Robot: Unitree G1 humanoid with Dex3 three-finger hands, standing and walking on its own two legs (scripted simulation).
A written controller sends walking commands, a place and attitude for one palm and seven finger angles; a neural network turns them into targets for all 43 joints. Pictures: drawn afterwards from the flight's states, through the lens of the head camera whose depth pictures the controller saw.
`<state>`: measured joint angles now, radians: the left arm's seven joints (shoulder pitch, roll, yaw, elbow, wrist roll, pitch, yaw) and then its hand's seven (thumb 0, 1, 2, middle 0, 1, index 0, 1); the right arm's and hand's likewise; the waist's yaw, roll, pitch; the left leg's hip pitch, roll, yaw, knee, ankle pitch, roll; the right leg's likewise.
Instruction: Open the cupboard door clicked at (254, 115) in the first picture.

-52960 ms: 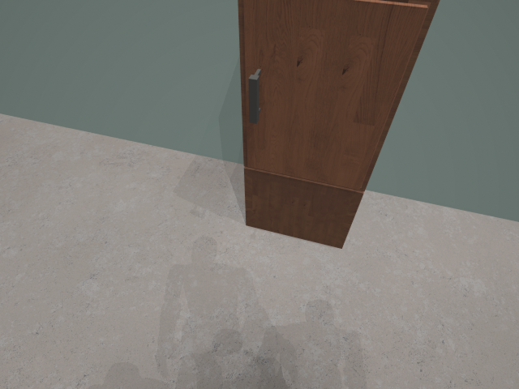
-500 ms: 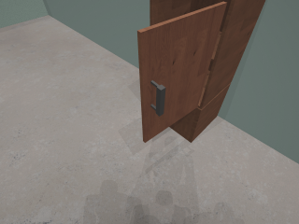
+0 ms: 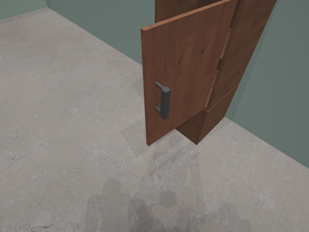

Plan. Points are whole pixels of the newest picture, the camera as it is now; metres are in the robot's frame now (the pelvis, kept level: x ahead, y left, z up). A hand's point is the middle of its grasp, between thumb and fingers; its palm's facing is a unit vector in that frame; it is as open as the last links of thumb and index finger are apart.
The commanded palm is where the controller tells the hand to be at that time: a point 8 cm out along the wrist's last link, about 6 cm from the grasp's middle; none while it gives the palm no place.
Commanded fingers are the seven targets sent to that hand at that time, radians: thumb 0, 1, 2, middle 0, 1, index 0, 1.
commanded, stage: look to check the result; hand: left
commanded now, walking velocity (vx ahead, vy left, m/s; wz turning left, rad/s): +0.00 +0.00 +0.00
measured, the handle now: (161, 100) +0.56 +0.01 -0.03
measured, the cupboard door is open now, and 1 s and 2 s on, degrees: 84 84 84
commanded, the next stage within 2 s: stand and wait in 0.26 s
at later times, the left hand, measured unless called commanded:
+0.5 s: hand out of the picture +0.00 +0.16 -0.18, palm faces +0.04 -0.98 -0.17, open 7.4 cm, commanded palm none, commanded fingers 0.00 0.90 0.90 -0.20 -0.30 -0.20 -0.30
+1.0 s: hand out of the picture +0.00 +0.15 -0.18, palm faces +0.05 -0.98 -0.18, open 7.4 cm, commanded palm none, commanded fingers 0.00 0.90 0.90 -0.20 -0.30 -0.20 -0.30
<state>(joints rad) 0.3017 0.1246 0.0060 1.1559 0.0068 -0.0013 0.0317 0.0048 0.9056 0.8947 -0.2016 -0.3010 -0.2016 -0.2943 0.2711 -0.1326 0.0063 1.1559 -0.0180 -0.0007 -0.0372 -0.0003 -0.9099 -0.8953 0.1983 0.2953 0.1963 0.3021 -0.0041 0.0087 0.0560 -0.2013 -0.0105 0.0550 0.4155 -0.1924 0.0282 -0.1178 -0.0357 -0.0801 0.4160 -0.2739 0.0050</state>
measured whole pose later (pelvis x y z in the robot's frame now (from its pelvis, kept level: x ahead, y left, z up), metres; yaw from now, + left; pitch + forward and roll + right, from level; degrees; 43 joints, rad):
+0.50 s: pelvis +0.01 -0.01 +0.00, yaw +0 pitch -1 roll +0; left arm 0.28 0.13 0.00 1.15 0.01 -0.01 0.03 0.00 0.90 0.89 -0.20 -0.30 -0.20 -0.29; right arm 0.26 -0.14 0.01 1.16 -0.02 0.00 -0.04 0.00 -0.91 -0.90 0.20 0.30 0.20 0.30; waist 0.00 0.00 0.05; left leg -0.18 -0.01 0.05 0.40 -0.20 0.02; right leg -0.09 -0.03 -0.09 0.39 -0.28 0.00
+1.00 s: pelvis +0.02 -0.01 +0.00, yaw +0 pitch -1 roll +0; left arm 0.29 0.13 0.00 1.15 0.00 -0.01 0.03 0.00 0.90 0.89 -0.20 -0.30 -0.20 -0.29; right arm 0.26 -0.14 0.01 1.16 -0.02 0.00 -0.04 0.00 -0.91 -0.90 0.20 0.30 0.20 0.30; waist 0.00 0.00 0.05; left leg -0.17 0.00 0.04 0.39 -0.20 0.01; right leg -0.07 -0.02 -0.09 0.38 -0.28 -0.01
